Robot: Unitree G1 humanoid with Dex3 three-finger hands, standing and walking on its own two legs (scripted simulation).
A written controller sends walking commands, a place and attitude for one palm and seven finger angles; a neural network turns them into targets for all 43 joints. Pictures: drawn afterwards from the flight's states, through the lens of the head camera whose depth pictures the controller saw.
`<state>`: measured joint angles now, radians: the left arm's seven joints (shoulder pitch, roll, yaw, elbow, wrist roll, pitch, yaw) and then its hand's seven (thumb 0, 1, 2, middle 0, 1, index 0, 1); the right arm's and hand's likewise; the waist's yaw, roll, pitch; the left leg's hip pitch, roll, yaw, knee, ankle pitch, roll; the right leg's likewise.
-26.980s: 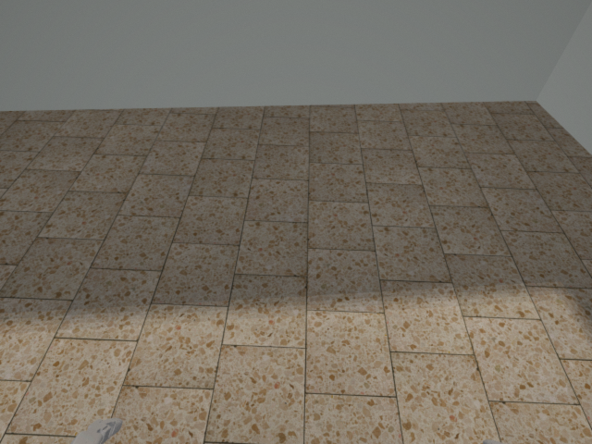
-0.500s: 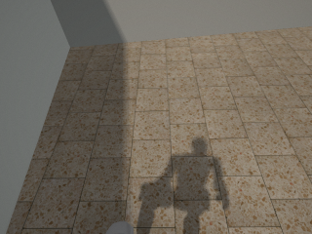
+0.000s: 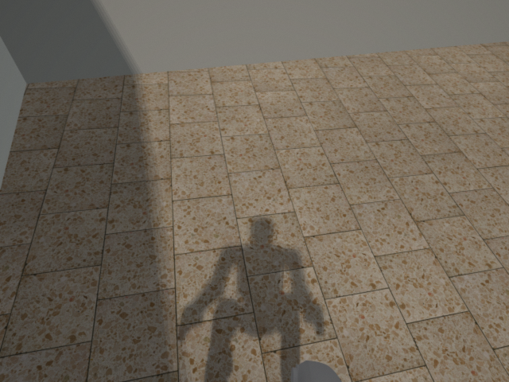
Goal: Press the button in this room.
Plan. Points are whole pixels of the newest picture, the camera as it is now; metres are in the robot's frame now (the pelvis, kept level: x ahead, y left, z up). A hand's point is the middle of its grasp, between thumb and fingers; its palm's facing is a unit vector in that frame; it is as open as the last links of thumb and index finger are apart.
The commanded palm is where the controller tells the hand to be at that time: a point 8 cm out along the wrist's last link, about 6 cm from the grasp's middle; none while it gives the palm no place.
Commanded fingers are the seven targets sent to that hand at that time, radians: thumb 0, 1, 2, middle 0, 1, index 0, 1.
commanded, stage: walk to a spot facing it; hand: left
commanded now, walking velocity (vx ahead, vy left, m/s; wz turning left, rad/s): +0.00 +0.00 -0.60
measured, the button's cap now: out of the picture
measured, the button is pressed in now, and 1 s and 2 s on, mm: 0 0 0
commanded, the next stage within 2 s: turn to face it in 0.02 s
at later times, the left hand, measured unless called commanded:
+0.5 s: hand (206, 349) +0.20 +0.10 -0.16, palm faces -0.05 -0.98 -0.18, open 7.3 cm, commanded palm none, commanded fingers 0.00 0.90 0.90 -0.20 -0.30 -0.20 -0.30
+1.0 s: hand out of the picture +0.05 +0.22 -0.17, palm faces +0.31 -0.91 -0.28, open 7.3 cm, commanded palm none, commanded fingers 0.00 0.90 0.90 -0.20 -0.30 -0.20 -0.30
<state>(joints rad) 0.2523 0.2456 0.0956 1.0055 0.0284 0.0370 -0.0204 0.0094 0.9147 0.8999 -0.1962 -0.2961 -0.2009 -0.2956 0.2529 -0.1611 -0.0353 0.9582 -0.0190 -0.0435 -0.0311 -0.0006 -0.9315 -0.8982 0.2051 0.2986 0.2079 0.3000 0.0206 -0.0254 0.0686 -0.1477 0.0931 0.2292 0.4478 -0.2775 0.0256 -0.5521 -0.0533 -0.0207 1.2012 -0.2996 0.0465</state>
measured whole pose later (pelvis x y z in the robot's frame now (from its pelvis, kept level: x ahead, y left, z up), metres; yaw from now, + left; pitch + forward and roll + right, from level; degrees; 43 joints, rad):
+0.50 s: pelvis +0.06 -0.05 -0.01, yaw +1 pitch -2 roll +1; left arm 0.06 0.11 0.00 0.98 0.03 -0.01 0.02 0.00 0.91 0.90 -0.20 -0.30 -0.21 -0.30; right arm 0.28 -0.16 -0.06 1.05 -0.01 0.05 0.00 0.01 -0.91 -0.90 0.20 0.30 0.20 0.30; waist -0.07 0.02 0.08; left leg -0.42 0.09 0.07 1.05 -0.47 -0.06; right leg -0.25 -0.10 -0.23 0.55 -0.26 -0.03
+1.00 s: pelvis +0.05 -0.01 +0.00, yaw +17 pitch +1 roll -1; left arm 0.16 0.28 0.08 0.97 0.02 0.06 0.02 0.01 0.92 0.90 -0.20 -0.30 -0.20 -0.30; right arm 0.22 -0.20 -0.06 0.94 -0.02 0.02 0.00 0.00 -0.91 -0.90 0.20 0.30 0.21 0.30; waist -0.01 -0.02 0.08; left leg -0.28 -0.02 0.01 0.47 -0.20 0.05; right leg -0.49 -0.09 0.00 1.10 -0.36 0.11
